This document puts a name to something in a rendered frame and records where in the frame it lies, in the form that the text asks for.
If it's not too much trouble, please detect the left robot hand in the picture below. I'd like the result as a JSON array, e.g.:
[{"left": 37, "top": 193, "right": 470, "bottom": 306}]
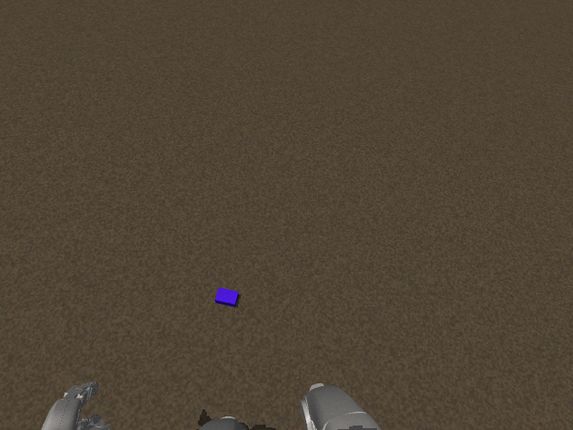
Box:
[{"left": 41, "top": 382, "right": 110, "bottom": 430}]

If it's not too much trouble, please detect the small box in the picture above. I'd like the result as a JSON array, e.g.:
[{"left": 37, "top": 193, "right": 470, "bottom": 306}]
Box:
[{"left": 215, "top": 288, "right": 239, "bottom": 307}]

